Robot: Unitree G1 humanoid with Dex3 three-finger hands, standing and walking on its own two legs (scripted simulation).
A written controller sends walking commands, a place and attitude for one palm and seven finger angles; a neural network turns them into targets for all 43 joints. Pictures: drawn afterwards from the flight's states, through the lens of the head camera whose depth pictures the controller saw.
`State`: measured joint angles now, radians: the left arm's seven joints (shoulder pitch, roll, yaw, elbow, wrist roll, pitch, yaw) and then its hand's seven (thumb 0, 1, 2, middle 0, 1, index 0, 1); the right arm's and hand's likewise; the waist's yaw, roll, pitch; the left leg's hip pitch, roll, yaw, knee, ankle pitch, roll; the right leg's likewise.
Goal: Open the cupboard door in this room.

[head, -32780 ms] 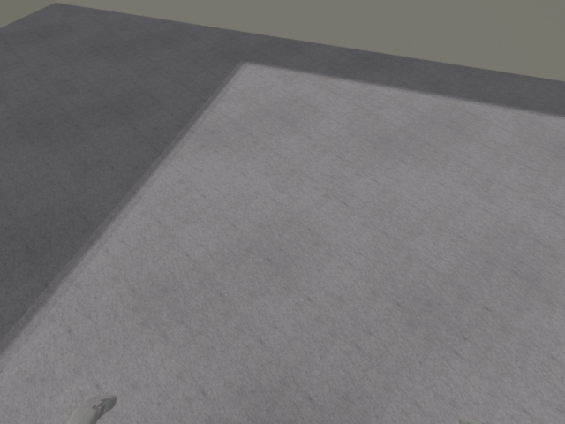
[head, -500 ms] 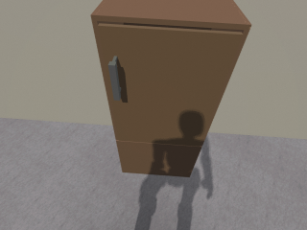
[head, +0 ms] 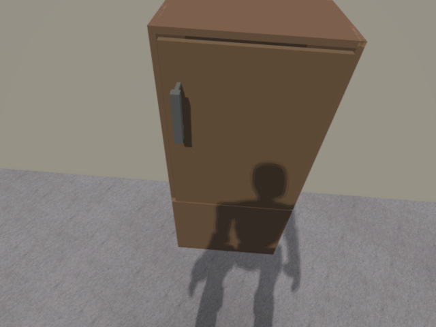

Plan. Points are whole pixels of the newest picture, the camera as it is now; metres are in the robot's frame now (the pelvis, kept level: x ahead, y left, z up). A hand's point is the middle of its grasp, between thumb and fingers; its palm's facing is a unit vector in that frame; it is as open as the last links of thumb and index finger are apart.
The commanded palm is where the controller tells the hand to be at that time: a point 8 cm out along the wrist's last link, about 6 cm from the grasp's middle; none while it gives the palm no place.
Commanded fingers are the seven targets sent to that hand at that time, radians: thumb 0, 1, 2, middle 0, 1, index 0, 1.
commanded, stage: come to a stop and stand still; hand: left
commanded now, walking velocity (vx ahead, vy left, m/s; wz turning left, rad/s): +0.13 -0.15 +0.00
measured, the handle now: (178, 113) +0.59 +0.14 +0.08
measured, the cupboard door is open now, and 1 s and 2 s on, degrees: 0 0 0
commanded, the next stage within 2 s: look again from close up in 0.96 s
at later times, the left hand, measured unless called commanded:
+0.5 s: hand out of the picture +0.08 +0.15 -0.17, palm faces -0.01 -0.97 -0.24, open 7.4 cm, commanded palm none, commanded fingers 0.00 0.90 0.90 -0.20 -0.30 -0.20 -0.30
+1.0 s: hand out of the picture +0.09 +0.15 -0.17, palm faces -0.01 -0.97 -0.24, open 7.4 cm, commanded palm none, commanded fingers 0.00 0.90 0.90 -0.20 -0.30 -0.20 -0.30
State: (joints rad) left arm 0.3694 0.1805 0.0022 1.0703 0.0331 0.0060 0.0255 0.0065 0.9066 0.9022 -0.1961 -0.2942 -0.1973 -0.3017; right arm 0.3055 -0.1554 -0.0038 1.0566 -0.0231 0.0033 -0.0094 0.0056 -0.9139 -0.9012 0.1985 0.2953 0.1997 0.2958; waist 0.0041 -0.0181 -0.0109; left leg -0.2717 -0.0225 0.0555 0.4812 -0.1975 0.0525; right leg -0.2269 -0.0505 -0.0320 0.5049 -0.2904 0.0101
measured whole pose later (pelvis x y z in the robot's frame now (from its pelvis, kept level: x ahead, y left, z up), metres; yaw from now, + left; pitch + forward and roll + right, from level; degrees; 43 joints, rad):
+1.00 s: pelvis +0.06 -0.04 +0.00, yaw -2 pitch +0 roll +1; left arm 0.24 0.20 0.01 1.08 0.02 -0.02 0.03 0.01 0.90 0.90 -0.20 -0.29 -0.20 -0.30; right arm 0.20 -0.19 0.01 1.09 -0.02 -0.01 -0.02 0.00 -0.91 -0.90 0.20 0.30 0.20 0.30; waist 0.01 -0.01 0.04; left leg -0.18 0.03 0.06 0.46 -0.28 -0.01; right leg -0.14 0.00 -0.02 0.48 -0.33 -0.02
